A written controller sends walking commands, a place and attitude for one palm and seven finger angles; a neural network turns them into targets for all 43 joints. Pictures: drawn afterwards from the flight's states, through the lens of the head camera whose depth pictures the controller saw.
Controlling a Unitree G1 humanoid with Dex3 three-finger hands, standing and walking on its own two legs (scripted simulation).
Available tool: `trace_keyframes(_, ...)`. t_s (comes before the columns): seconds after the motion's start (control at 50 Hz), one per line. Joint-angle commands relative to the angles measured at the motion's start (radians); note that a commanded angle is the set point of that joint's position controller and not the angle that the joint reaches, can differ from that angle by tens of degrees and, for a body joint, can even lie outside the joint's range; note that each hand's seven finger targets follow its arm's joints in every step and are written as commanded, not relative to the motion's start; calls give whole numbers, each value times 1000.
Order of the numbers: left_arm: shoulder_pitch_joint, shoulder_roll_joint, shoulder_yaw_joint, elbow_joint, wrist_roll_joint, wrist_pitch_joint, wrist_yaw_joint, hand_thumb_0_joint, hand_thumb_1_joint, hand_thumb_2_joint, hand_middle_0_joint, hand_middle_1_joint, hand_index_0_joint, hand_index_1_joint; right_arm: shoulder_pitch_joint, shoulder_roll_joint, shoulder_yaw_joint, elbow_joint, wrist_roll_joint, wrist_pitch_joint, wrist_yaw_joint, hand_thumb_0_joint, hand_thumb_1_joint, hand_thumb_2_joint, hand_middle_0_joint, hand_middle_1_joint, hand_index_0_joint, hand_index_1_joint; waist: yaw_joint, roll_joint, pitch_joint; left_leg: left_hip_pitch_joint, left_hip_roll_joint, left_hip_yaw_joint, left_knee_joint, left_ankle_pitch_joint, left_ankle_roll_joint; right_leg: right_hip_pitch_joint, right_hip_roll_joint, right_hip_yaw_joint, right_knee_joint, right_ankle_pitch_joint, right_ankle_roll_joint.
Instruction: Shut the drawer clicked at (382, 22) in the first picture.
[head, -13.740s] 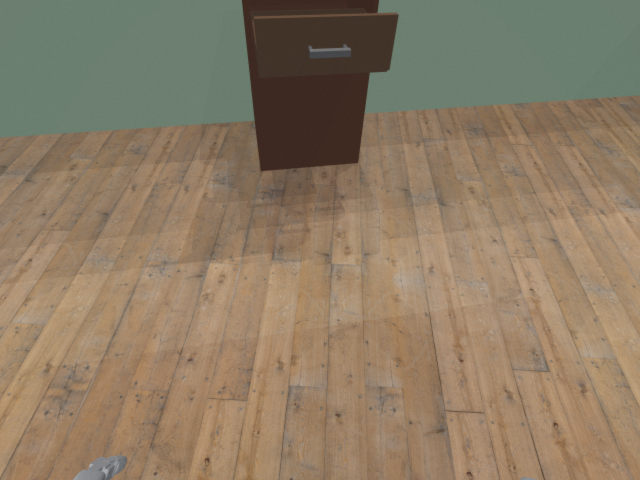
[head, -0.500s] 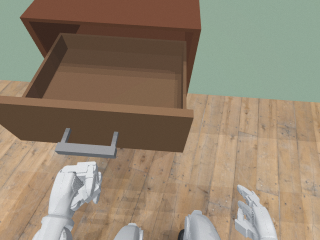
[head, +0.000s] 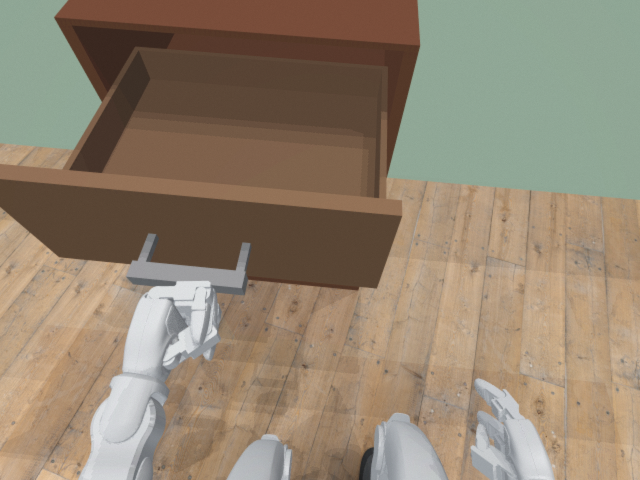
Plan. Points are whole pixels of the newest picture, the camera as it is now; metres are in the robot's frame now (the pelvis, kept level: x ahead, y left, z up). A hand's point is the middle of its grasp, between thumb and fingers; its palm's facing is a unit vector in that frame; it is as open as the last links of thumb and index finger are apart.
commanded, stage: push the drawer shut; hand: left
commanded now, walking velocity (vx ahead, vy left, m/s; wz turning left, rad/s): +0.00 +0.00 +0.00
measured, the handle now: (193, 262) +0.36 +0.17 +0.05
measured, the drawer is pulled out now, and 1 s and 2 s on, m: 0.28 0.14 0.02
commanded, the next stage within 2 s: none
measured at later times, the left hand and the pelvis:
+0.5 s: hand (232, 266) +0.36 +0.13 +0.04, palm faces -0.08 -1.00 -0.05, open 3.1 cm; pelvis -0.01 -0.01 +0.01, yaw +0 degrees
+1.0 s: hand (237, 225) +0.42 +0.13 +0.04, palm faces -0.08 -1.00 -0.05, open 2.9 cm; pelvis +0.00 +0.00 +0.01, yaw -1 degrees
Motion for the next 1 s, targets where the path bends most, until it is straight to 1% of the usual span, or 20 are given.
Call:
trace_keyframes(0.0, -360, 61, 12, -197, -2, -61, 15, 0, 900, 900, -1400, -1600, -1400, -1600, -7, -133, -54, -123, 4, -50, -18, 0, -900, -900, 200, 300, 200, 300, -63, 24, -306, 51, -1, -23, -226, 294, -11, 315, 41, 47, -125, 70, -16)
trace_keyframes(0.06, -432, 56, 4, -158, 0, -50, 19, 0, 900, 900, -1400, -1600, -1400, -1600, -9, -134, -51, -108, 5, -49, -20, 0, -900, -900, 200, 300, 200, 300, -64, 38, -304, 51, -4, -24, -237, 271, -10, 312, 41, 48, -131, 54, -17)
trace_keyframes(0.16, -537, 98, 56, -50, -8, -35, 27, 0, 900, 900, -1400, -1600, -1400, -1600, -6, -137, -44, -88, 8, -40, -28, 0, -900, -900, 200, 300, 200, 300, -71, -25, -302, 1, -9, -9, -240, 202, 2, 353, 40, 71, -164, 1, -10)
trace_keyframes(0.18, -558, 121, 80, -45, -9, -38, 28, 0, 900, 900, -1400, -1600, -1400, -1600, -8, -139, -46, -88, 10, -38, -29, 0, -900, -900, 200, 300, 200, 300, -64, -23, -315, -4, -11, -7, -241, 198, 1, 364, 38, 76, -165, -3, -10)
trace_keyframes(0.22, -595, 107, 69, -21, -14, -38, 25, 0, 900, 900, -1400, -1600, -1400, -1600, -12, -136, -43, -84, 11, -37, -28, 0, -900, -900, 200, 300, 200, 300, -66, 7, -315, 4, -13, -2, -247, 197, 0, 364, 36, 79, -172, -2, -11)
trace_keyframes(0.28, -625, 134, 108, 47, -14, -38, 28, 0, 900, 900, -1400, -1600, -1400, -1600, -2, -138, -43, -73, 10, -32, -28, 0, -900, -900, 200, 300, 200, 300, -59, -1, -323, 0, -11, 1, -254, 205, -2, 377, 37, 81, -174, 4, -11)
trace_keyframes(0.3, -651, 119, 96, 57, -15, -40, 28, 0, 900, 900, -1400, -1600, -1400, -1600, -2, -137, -43, -72, 9, -31, -27, 0, -900, -900, 200, 300, 200, 300, -64, 7, -325, 1, -12, 4, -254, 202, -1, 379, 37, 85, -180, 3, -10)
trace_keyframes(0.34, -674, 120, 97, 94, -12, -43, 29, 0, 900, 900, -1400, -1600, -1400, -1600, 12, -142, -45, -65, 8, -29, -27, 0, -900, -900, 200, 300, 200, 300, -72, -14, -327, 6, -7, -2, -257, 224, -1, 374, 40, 77, -173, 28, -10)
trace_keyframes(0.36, -707, 110, 92, 102, -12, -48, 28, 0, 900, 900, -1400, -1600, -1400, -1600, 16, -140, -44, -60, 6, -28, -25, 0, -900, -900, 200, 300, 200, 300, -73, 7, -334, 11, -9, 2, -256, 232, -1, 376, 41, 80, -174, 40, -11)
trace_keyframes(0.42, -729, 150, 139, 163, -14, -55, 29, 0, 900, 900, -1400, -1600, -1400, -1600, 31, -144, -48, -52, 6, -19, -24, 0, -900, -900, 200, 300, 200, 300, -68, -27, -337, -13, -10, 10, -258, 229, -1, 407, 39, 93, -188, 37, -9)
trace_keyframes(0.48, -790, 150, 141, 208, -9, -66, 24, 0, 900, 900, -1400, -1600, -1400, -1600, 42, -143, -49, -42, 6, -12, -23, 0, -900, -900, 200, 300, 200, 300, -75, -12, -336, -13, -10, 15, -260, 236, -1, 409, 39, 94, -186, 55, -9)
trace_keyframes(0.56, -816, 164, 163, 253, -5, -80, 19, 0, 900, 900, -1400, -1600, -1400, -1600, 69, -146, -56, -29, 2, -4, -19, 0, -900, -900, 200, 300, 200, 300, -77, 2, -379, 12, -8, 20, -258, 290, -2, 427, 42, 92, -178, 124, -10)
trace_keyframes(0.64, -869, 205, 197, 304, -4, -92, 13, 0, 900, 900, -1400, -1600, -1400, -1600, 87, -150, -58, -14, -1, 10, -20, 0, -900, -900, 200, 300, 200, 300, -83, -1, -379, 2, -6, 21, -256, 322, -1, 443, 43, 93, -170, 173, -12)
trace_keyframes(0.68, -875, 215, 216, 312, -8, -100, 7, 0, 900, 900, -1400, -1600, -1400, -1600, 95, -150, -62, -13, -2, 17, -18, 0, -900, -900, 200, 300, 200, 300, -77, 1, -408, 11, -5, 25, -257, 347, -4, 461, 42, 95, -165, 207, -11)
trace_keyframes(0.7, -872, 198, 203, 327, -6, -100, 4, 0, 900, 900, -1400, -1600, -1400, -1600, 97, -147, -60, -12, -1, 20, -16, 0, -900, -900, 200, 300, 200, 300, -75, 6, -406, 14, -6, 28, -260, 346, -5, 462, 43, 95, -168, 208, -11)
trace_keyframes(0.74, -912, 199, 205, 362, -8, -103, 2, 0, 900, 900, -1400, -1600, -1400, -1600, 106, -150, -61, -6, -2, 24, -16, 0, -900, -900, 200, 300, 200, 300, -91, -9, -396, 4, -5, 26, -254, 350, -2, 452, 47, 93, -164, 216, -10)
trace_keyframes(0.82, -959, 215, 227, 386, -9, -116, 0, 0, 900, 900, -1400, -1600, -1400, -1600, 119, -149, -63, 5, -5, 34, -11, 0, -900, -900, 200, 300, 200, 300, -92, 8, -413, 9, -5, 32, -255, 355, -4, 461, 45, 97, -169, 228, -8)
trace_keyframes(0.84, -960, 238, 239, 406, -4, -116, -2, 0, 900, 900, -1400, -1600, -1400, -1600, 127, -154, -62, 2, -5, 39, -12, 0, -900, -900, 200, 300, 200, 300, -89, 6, -403, 10, -4, 24, -259, 366, -5, 456, 50, 91, -160, 233, -13)
trace_keyframes(0.9, -1017, 207, 216, 427, 1, -126, -6, 0, 900, 900, -1400, -1600, -1400, -1600, 133, -149, -63, 13, -6, 46, -9, 0, -900, -900, 200, 300, 200, 300, -107, 15, -412, 27, -2, 26, -256, 372, -5, 437, 51, 90, -161, 241, -9)
trace_keyframes(0.98, -1088, 232, 237, 467, 4, -137, -4, 0, 900, 900, -1400, -1600, -1400, -1600, 149, -154, -64, 22, -10, 54, -8, 0, -900, -900, 200, 300, 200, 300, -111, 20, -422, 35, -2, 19, -254, 378, -6, 425, 55, 86, -156, 235, -11)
